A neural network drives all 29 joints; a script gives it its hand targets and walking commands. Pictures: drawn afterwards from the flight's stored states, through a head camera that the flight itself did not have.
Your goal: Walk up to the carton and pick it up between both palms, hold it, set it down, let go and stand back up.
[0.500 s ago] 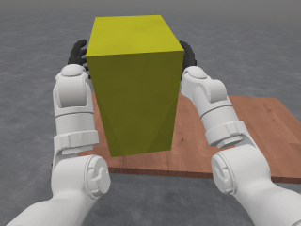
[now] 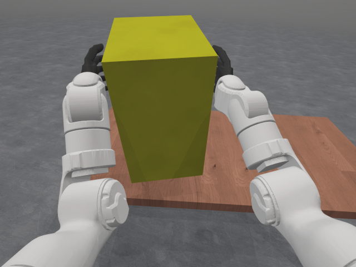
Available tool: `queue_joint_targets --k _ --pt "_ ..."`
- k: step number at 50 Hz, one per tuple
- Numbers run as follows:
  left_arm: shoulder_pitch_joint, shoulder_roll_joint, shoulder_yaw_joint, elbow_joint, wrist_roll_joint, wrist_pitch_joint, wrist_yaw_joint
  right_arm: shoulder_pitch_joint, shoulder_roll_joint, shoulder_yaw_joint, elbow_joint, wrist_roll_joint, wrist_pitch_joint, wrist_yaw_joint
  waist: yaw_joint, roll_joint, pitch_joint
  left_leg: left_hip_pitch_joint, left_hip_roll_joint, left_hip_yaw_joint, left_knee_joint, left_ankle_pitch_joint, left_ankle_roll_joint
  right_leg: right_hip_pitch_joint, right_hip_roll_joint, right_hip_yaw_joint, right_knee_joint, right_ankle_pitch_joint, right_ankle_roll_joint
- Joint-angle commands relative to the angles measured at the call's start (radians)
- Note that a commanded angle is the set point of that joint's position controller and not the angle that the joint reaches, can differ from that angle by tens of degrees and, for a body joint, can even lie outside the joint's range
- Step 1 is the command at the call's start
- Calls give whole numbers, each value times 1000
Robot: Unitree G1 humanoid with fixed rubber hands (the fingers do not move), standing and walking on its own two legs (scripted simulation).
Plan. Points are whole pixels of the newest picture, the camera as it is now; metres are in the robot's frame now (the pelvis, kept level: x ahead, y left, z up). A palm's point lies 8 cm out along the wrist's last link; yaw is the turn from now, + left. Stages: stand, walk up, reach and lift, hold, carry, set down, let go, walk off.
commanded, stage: hold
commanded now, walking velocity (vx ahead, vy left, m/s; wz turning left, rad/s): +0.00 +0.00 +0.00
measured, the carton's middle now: (160, 100) +0.39 +0.00 +0.24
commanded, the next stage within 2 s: set down in 1.76 s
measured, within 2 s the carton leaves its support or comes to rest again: neither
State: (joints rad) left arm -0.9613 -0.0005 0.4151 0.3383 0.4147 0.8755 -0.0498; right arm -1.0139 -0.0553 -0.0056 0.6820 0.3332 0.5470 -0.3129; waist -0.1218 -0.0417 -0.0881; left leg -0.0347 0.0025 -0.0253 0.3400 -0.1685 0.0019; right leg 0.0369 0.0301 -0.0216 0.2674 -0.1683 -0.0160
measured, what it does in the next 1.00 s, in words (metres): stands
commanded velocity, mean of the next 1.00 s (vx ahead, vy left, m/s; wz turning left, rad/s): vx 0.00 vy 0.00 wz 0.00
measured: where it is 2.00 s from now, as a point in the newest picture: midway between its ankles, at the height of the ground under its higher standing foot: outside the picture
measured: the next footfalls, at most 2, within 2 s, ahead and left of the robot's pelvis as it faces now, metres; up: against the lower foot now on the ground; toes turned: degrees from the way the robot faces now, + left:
none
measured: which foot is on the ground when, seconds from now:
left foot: down 0.00-1.00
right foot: down 0.00-1.00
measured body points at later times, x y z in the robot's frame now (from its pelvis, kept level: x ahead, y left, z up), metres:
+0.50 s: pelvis +0.00 +0.00 +0.00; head -0.09 +0.04 +0.44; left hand +0.38 +0.15 +0.29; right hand +0.37 -0.11 +0.30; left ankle +0.02 +0.12 -0.75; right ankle +0.00 -0.11 -0.75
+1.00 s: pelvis +0.00 +0.00 +0.00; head -0.09 +0.03 +0.44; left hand +0.38 +0.15 +0.29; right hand +0.37 -0.12 +0.29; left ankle +0.02 +0.12 -0.75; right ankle +0.00 -0.11 -0.75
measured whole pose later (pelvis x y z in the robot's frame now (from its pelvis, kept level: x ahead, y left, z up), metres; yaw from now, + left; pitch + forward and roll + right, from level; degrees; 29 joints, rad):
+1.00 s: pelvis +0.00 +0.00 +0.00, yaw +0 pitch -8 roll -1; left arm -0.92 -0.02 0.42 0.29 0.41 0.89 -0.05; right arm -0.99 -0.06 0.02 0.66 0.35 0.55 -0.33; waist -0.11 -0.04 -0.09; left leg -0.02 0.00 -0.02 0.34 -0.18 0.00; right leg 0.06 0.03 -0.01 0.26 -0.17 -0.01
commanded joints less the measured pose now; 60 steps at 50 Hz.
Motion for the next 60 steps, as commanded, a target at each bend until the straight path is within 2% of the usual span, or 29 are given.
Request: queue_joint_targets --k 1,2,3,6,7,12,14,17,20,21,23,27,30,31,33,34,35,37,39,40,43,44,46,48,50,52,56,58,60 --pt "-553 -582 -427 -70 -185 -42 -138 -767 602 300 -334 159 -38 74 3 60 -314 67 -46 24 -22 240 -19 105 35 3 1 334 78" --pt "-535 -583 -412 -35 -183 -33 -142 -763 590 284 -321 151 -30 69 -9 50 -290 76 -50 29 -22 202 -20 103 29 1 -7 319 82" --pt "-554 -579 -426 -75 -189 -36 -143 -742 603 294 -323 158 -29 68 -6 47 -293 71 -45 32 -25 211 -21 91 32 2 -4 317 80" --pt "-554 -579 -417 -48 -177 -31 -148 -735 604 284 -312 143 -24 69 -5 42 -221 46 -45 31 -41 137 -12 54 23 8 -26 232 81" --pt "-539 -578 -402 -25 -167 -26 -149 -744 602 277 -315 138 -23 71 10 36 -210 35 -42 28 -43 142 -10 61 29 1 -23 225 79" --pt "-577 -596 -433 -72 -185 -36 -135 -758 608 284 -309 141 -31 82 1 73 -246 64 -39 29 -38 170 -24 53 38 -8 -18 216 71" --pt "-560 -607 -416 -44 -183 -30 -136 -777 615 289 -344 143 -36 81 14 51 -251 69 -41 36 -35 160 -17 54 37 -6 -18 229 75" --pt "-554 -611 -438 -39 -188 -26 -134 -761 574 254 -300 139 -31 86 -15 93 -239 68 -28 21 -43 171 -35 53 47 -12 -20 196 57" --pt "-555 -625 -460 -79 -208 -30 -136 -767 582 274 -361 138 -39 81 -17 78 -277 59 -32 21 -34 188 -38 69 49 -12 -18 222 63" --pt "-552 -615 -445 -40 -197 -27 -139 -766 573 259 -326 127 -31 78 -14 71 -239 49 -40 26 -34 159 -33 51 41 -5 -27 202 65" --pt "-567 -607 -450 -66 -196 -33 -135 -745 593 272 -308 115 -26 82 -16 68 -248 56 -35 22 -39 152 -31 63 39 -4 -20 195 59" --pt "-568 -612 -436 -24 -188 -32 -133 -754 564 236 -267 104 -29 95 -23 104 -225 32 -22 15 -59 100 -31 51 39 -8 -18 133 52" --pt "-575 -610 -433 -31 -191 -34 -132 -782 588 260 -299 124 -37 96 -4 87 -266 30 -30 25 -45 136 -28 67 42 -9 -11 182 66" --pt "-585 -605 -436 -20 -185 -34 -128 -772 572 241 -257 120 -30 97 -7 99 -226 22 -22 17 -57 129 -34 59 47 -8 -14 150 58" --pt "-589 -603 -425 -32 -194 -40 -128 -773 597 259 -265 126 -32 97 1 57 -256 20 -29 22 -52 143 -26 65 46 -11 -15 188 69" --pt "-573 -600 -417 -31 -186 -39 -127 -759 583 257 -266 127 -31 98 4 81 -253 29 -30 25 -45 163 -28 70 46 -6 -12 194 66" --pt "-582 -593 -432 -63 -197 -45 -128 -766 599 278 -298 141 -33 94 0 63 -285 38 -35 23 -31 178 -26 77 40 -3 -4 228 70" --pt "-557 -604 -421 -54 -184 -36 -129 -757 585 281 -306 146 -31 91 3 81 -262 58 -35 22 -28 219 -35 75 50 -9 -6 252 67" --pt "-567 -597 -439 -78 -196 -37 -130 -757 599 297 -329 155 -31 83 -7 57 -284 81 -43 28 -22 218 -25 64 40 0 -10 278 78" --pt "-546 -588 -414 -43 -191 -32 -133 -763 592 295 -331 151 -30 79 7 40 -263 77 -42 30 -23 203 -19 55 37 0 -14 272 76" --pt "-571 -596 -428 -62 -195 -33 -134 -762 595 294 -326 145 -28 74 -2 45 -267 57 -46 28 -40 144 -14 55 27 12 -23 242 79" --pt "-577 -579 -415 -68 -193 -38 -134 -764 613 296 -334 144 -29 74 8 24 -279 62 -54 33 -32 138 -8 53 21 16 -28 243 84" --pt "-572 -575 -420 -56 -175 -34 -137 -743 598 283 -299 140 -29 78 10 54 -220 42 -47 31 -42 153 -15 34 30 5 -24 231 81" --pt "-534 -583 -427 -37 -175 -22 -140 -724 576 273 -277 132 -21 77 -8 71 -221 69 -34 23 -42 163 -25 49 39 -5 -25 215 72" --pt "-537 -600 -415 -8 -185 -25 -144 -754 577 260 -289 128 -23 80 -6 49 -202 59 -33 24 -54 109 -22 34 36 -3 -34 168 69" --pt "-584 -605 -444 -51 -204 -40 -142 -774 608 270 -332 131 -32 77 -18 37 -257 42 -42 25 -39 129 -17 32 31 6 -28 204 75" --pt "-581 -625 -462 -74 -218 -45 -131 -795 600 284 -372 146 -38 79 -8 93 -312 63 -43 16 -29 176 -29 53 34 4 -15 245 70" --pt "-562 -615 -443 -56 -198 -40 -126 -788 598 292 -368 144 -36 76 8 70 -297 78 -46 21 -28 169 -22 59 34 4 -25 243 76" --pt "-537 -610 -449 -66 -195 -35 -124 -759 592 298 -343 146 -31 76 2 67 -293 89 -36 16 -31 173 -27 56 39 -2 -17 229 73"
